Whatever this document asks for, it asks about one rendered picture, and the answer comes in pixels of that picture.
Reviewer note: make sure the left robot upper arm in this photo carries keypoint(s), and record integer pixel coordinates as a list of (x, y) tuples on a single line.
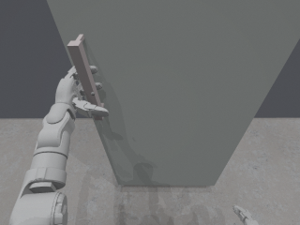
[(48, 208)]

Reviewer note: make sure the fridge door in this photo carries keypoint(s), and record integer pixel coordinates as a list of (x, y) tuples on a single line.
[(181, 79)]

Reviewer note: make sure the robot left forearm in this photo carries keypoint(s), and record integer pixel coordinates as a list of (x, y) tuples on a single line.
[(48, 168)]

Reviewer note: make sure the left robot hand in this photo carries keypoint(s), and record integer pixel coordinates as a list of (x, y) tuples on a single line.
[(67, 92)]

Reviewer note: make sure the right robot hand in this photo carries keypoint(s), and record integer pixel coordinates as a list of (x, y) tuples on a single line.
[(244, 216)]

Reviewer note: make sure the handle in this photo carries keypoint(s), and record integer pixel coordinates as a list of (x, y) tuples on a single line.
[(79, 59)]

